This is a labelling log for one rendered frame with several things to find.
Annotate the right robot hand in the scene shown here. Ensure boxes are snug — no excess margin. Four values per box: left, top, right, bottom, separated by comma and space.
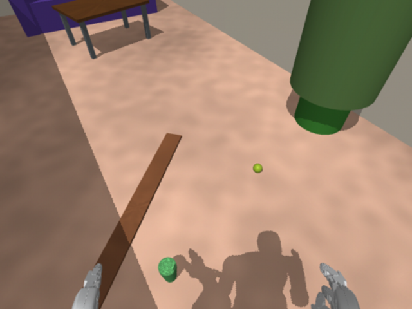
311, 263, 360, 309

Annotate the coffee table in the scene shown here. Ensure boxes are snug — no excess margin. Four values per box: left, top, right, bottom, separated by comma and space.
52, 0, 151, 59

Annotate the potted plant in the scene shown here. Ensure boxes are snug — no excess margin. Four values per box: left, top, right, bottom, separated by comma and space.
290, 0, 412, 135

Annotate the sofa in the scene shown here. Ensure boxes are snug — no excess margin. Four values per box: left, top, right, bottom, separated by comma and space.
8, 0, 157, 37

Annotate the left robot hand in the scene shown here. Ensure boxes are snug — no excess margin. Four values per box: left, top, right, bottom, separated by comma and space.
72, 263, 102, 309

